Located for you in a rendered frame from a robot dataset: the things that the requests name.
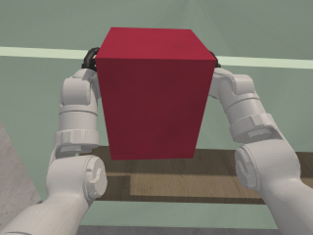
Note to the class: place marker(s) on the left robot forearm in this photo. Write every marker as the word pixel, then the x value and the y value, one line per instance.
pixel 78 111

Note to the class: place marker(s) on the right robot forearm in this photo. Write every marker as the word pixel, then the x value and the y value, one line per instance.
pixel 248 120

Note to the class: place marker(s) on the carton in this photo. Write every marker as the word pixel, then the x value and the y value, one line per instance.
pixel 154 84

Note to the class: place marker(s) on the robot right upper arm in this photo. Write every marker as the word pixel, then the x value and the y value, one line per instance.
pixel 270 168

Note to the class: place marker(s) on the robot right hand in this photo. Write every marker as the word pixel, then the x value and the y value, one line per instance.
pixel 216 65

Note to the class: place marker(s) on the table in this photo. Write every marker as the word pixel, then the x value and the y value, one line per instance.
pixel 209 177

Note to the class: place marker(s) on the robot left upper arm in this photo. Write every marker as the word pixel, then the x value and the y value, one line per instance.
pixel 72 185

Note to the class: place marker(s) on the robot left hand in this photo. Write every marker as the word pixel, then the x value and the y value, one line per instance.
pixel 89 60

